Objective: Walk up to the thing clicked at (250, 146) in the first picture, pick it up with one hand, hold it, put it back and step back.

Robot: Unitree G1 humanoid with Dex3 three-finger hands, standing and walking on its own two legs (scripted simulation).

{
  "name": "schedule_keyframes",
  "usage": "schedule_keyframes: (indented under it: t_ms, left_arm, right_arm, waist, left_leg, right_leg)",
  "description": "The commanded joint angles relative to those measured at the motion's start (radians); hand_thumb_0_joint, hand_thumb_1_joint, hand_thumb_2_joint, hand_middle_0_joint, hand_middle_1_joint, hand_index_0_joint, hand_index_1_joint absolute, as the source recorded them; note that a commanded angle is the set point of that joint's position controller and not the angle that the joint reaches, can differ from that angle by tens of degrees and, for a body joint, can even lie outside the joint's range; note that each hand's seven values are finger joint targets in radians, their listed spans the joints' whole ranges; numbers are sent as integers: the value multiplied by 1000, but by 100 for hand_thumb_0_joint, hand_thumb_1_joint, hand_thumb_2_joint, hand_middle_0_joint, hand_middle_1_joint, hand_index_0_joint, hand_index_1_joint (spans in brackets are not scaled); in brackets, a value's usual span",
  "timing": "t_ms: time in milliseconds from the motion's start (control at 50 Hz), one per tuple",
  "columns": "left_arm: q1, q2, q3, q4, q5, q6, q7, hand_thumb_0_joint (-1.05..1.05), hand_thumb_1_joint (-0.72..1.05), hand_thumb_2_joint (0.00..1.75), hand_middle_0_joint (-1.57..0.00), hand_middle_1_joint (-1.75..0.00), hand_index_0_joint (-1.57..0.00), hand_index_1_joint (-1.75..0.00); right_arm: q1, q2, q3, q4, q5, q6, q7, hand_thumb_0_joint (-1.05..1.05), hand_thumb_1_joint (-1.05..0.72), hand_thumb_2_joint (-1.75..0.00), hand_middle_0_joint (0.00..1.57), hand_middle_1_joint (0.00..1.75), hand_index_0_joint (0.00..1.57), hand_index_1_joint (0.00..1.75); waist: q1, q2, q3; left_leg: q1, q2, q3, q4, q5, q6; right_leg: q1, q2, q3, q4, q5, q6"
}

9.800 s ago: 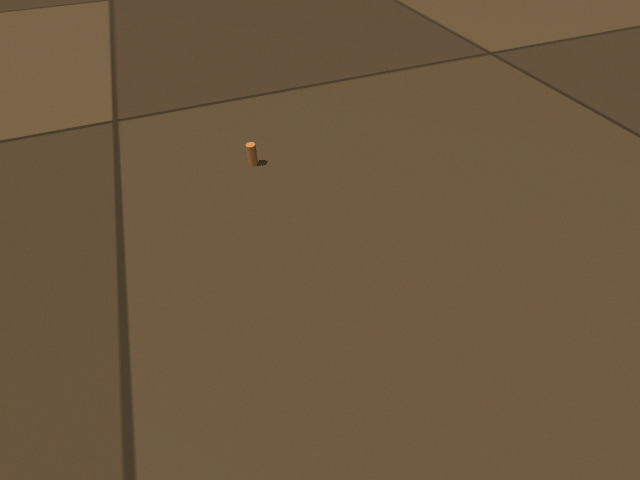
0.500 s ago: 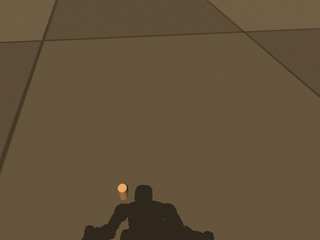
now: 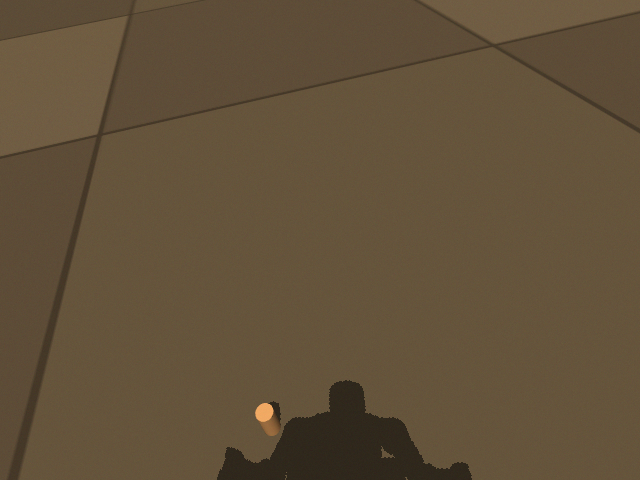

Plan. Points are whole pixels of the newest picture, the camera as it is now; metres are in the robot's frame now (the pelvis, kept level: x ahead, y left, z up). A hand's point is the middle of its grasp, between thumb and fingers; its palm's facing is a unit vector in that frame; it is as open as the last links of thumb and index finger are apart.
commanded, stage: walk up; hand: left
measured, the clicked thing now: (268, 419) +0.47 +0.24 -0.71
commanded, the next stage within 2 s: stand in 0.22 s
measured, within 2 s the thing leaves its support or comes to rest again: neither
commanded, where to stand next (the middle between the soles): +0.10 -0.01 m, yaw +2 degrees
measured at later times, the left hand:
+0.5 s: hand out of the picture +0.11 +0.29 -0.16, palm faces -0.04 -0.95 -0.31, open 7.4 cm
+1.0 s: hand out of the picture +0.09 +0.27 -0.14, palm faces -0.05 -0.94 -0.34, open 7.4 cm
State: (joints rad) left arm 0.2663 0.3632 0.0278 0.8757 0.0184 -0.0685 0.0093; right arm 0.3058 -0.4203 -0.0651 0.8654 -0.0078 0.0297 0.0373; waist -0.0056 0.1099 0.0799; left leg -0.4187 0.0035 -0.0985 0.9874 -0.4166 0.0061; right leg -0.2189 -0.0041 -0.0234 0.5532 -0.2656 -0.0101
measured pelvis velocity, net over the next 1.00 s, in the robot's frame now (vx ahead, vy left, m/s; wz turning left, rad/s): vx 0.02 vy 0.02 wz -0.01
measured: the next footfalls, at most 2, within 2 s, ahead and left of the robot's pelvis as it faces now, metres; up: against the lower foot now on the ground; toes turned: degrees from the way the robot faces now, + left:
left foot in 0.20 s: +0.08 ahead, +0.15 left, +0.00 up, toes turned -1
right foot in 0.50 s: +0.04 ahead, -0.11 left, +0.00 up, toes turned +0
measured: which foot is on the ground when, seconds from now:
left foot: up 0.00-0.18, down 0.20-1.00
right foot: down 0.00-0.22, up 0.24-0.48, down 0.50-1.00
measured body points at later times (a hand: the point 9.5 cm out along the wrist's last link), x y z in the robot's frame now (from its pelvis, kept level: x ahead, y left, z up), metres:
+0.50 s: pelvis +0.01 +0.05 +0.00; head +0.03 +0.07 +0.45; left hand +0.11 +0.34 -0.14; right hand +0.09 -0.26 -0.11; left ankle +0.05 +0.15 -0.73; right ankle +0.01 -0.11 -0.73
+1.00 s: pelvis +0.02 +0.02 +0.02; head +0.03 +0.02 +0.46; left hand +0.09 +0.32 -0.12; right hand +0.09 -0.28 -0.12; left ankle +0.05 +0.15 -0.73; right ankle +0.01 -0.11 -0.73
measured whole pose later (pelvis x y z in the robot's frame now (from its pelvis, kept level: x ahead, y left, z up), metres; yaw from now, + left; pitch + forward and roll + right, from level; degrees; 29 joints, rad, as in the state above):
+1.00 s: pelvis +0.02 +0.02 +0.02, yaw +0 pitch -2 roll +0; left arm 0.13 0.35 -0.01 1.12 0.01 -0.02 -0.01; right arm 0.09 -0.34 -0.02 1.14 0.00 -0.01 0.02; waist -0.01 -0.01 0.06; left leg -0.16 0.01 0.00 0.34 -0.14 -0.01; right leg -0.11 -0.01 0.03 0.35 -0.21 0.02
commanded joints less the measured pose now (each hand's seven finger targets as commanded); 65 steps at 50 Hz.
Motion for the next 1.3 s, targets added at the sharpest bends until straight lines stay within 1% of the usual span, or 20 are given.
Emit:
schedule_keyframes:
  t_ms: [0,40,100,140,160,180,200,220,240,280,400,440,480,520,540,640,720,1000,1160,1280]
  left_arm:
    - [-116,256,65,-87,-8,-8,27,0,90,90,-20,-30,-20,-30]
    - [-114,255,67,-102,-10,20,28,0,90,90,-20,-30,-20,-30]
    - [-135,268,74,-131,-5,69,26,0,90,90,-20,-30,-20,-30]
    - [-161,266,69,-137,-20,89,27,0,90,90,-20,-30,-20,-30]
    - [-157,246,62,-139,-26,96,28,0,90,90,-20,-30,-20,-30]
    - [-136,208,55,-141,-40,101,29,0,90,90,-20,-30,-20,-30]
    - [-14,97,29,-112,-35,95,24,0,90,90,-20,-30,-20,-30]
    - [-59,191,48,-106,-28,96,35,0,90,90,-20,-30,-20,-30]
    - [-128,243,51,-99,-17,91,39,0,90,90,-20,-30,-20,-30]
    - [-145,235,56,-51,-16,79,23,0,90,90,-20,-30,-20,-30]
    - [-120,189,31,26,-28,58,9,0,90,90,-20,-30,-20,-30]
    - [-79,174,27,72,-23,52,6,0,90,90,-20,-30,-20,-30]
    - [-130,215,30,73,-6,39,9,0,90,90,-20,-30,-20,-30]
    - [-202,232,24,79,-3,30,2,0,90,90,-20,-30,-20,-30]
    - [-204,221,22,100,-4,33,-4,0,90,90,-20,-30,-20,-30]
    - [-176,197,4,143,-8,22,-10,0,90,90,-20,-30,-20,-30]
    - [-187,200,3,155,-10,15,-6,0,90,90,-20,-30,-20,-30]
    - [-182,207,3,184,-12,19,2,0,90,90,-20,-30,-20,-30]
    - [-189,197,5,195,-12,31,-1,0,90,90,-20,-30,-20,-30]
    - [-201,200,7,192,-13,29,0,0,90,90,-20,-30,-20,-30]
  right_arm:
    - [69,-138,-38,-5,19,-4,-30,0,-90,-90,20,30,20,30]
    - [49,-140,-33,-17,20,-6,-46,0,-90,-90,20,30,20,30]
    - [28,-172,-44,-27,12,-13,-67,0,-90,-90,20,30,20,30]
    - [64,-163,-43,-9,6,-28,-68,0,-90,-90,20,30,20,30]
    - [64,-172,-48,-6,1,-35,-70,0,-90,-90,20,30,20,30]
    - [31,-221,-59,-24,-12,-41,-70,0,-90,-90,20,30,20,30]
    - [25,-225,-43,-29,-21,-70,-66,0,-90,-90,20,30,20,30]
    - [6,-281,-56,-14,-26,-85,-63,0,-90,-90,20,30,20,30]
    - [-38,-265,-60,-7,-20,-86,-62,0,-90,-90,20,30,20,30]
    - [-115,-190,-41,-12,-14,-79,-66,0,-90,-90,20,30,20,30]
    - [-157,-176,-29,24,-11,-73,-63,0,-90,-90,20,30,20,30]
    - [-174,-175,-28,43,-3,-62,-57,0,-90,-90,20,30,20,30]
    - [-176,-127,-12,48,15,-61,-52,0,-90,-90,20,30,20,30]
    - [-193,-126,-8,70,17,-62,-45,0,-90,-90,20,30,20,30]
    - [-197,-134,-9,90,11,-60,-42,0,-90,-90,20,30,20,30]
    - [-231,-132,-4,136,1,-64,-28,0,-90,-90,20,30,20,30]
    - [-248,-132,1,165,1,-71,-25,0,-90,-90,20,30,20,30]
    - [-283,-129,12,221,4,-67,-30,0,-90,-90,20,30,20,30]
    - [-283,-140,19,232,4,-67,-37,0,-90,-90,20,30,20,30]
    - [-273,-139,23,234,3,-67,-40,0,-90,-90,20,30,20,30]
  waist:
    - [-24,-303,18]
    - [-10,-373,-5]
    - [-1,-372,-64]
    - [-30,-298,-119]
    - [-38,-218,-139]
    - [-22,-72,-167]
    - [19,125,-290]
    - [-6,49,-299]
    - [-13,43,-231]
    - [-4,67,-147]
    - [1,121,-110]
    - [23,76,-91]
    - [2,-56,-96]
    - [-34,-104,-77]
    - [-34,-108,-41]
    - [-18,-180,-21]
    - [-17,-182,-72]
    - [-2,-116,-130]
    - [2,-90,-93]
    - [-4,-114,-124]
  left_leg:
    - [106,-17,-17,-52,43,-25]
    - [52,-37,50,-74,40,-28]
    - [44,-38,116,-161,43,-22]
    - [138,-52,162,-380,231,-12]
    - [165,-31,134,-487,454,-6]
    - [215,88,-46,-493,738,34]
    - [382,297,-394,-594,641,89]
    - [347,341,-472,-590,385,200]
    - [309,338,-500,-601,224,221]
    - [283,241,-316,-612,170,176]
    - [300,198,-143,-586,503,129]
    - [206,184,-101,-586,405,91]
    - [153,137,-56,-584,321,27]
    - [230,89,-31,-653,140,18]
    - [265,100,-47,-683,53,23]
    - [298,106,-31,-666,148,30]
    - [342,108,-14,-662,269,25]
    - [332,121,2,-681,409,11]
    - [308,122,0,-705,356,3]
    - [332,130,1,-689,451,5]
  right_leg:
    - [-168,-215,100,-139,600,-163]
    - [-97,-215,89,-71,719,-180]
    - [-48,-205,101,56,649,-183]
    - [-42,-178,80,200,537,-141]
    - [-32,-148,72,271,444,-102]
    - [-96,-64,54,385,263,-51]
    - [-225,40,69,420,-324,-4]
    - [-220,18,183,457,-367,-19]
    - [-279,-11,178,453,-332,-18]
    - [-257,-20,168,418,-281,-20]
    - [-69,0,49,45,-195,15]
    - [91,-5,51,-142,44,12]
    - [148,-98,174,-164,223,-22]
    - [24,-131,201,-204,57,-43]
    - [-59,-109,184,-225,-98,-31]
    - [-63,-111,170,-291,-84,-18]
    - [-5,-125,162,-290,67,-13]
    - [102,-120,131,-265,226,-7]
    - [85,-114,132,-281,152,-8]
    - [114,-119,122,-272,252,-4]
